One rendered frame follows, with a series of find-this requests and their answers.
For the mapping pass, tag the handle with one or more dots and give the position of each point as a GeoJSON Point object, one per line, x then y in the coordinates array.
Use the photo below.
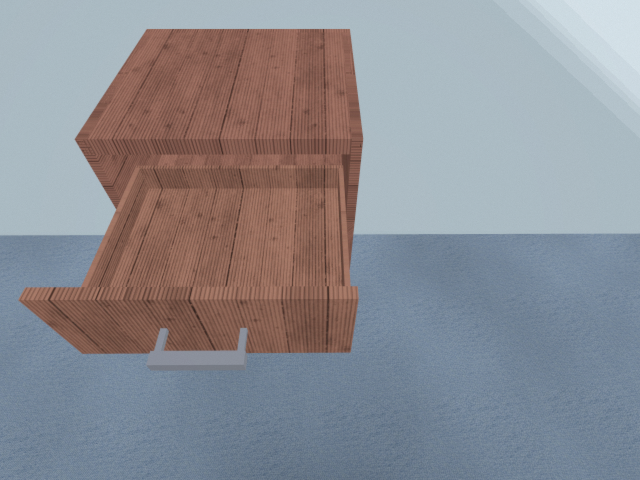
{"type": "Point", "coordinates": [160, 360]}

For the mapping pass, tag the drawer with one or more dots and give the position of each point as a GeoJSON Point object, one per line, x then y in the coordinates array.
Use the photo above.
{"type": "Point", "coordinates": [206, 250]}

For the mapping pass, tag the cabinet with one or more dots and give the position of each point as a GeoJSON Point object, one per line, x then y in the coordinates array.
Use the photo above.
{"type": "Point", "coordinates": [210, 97]}

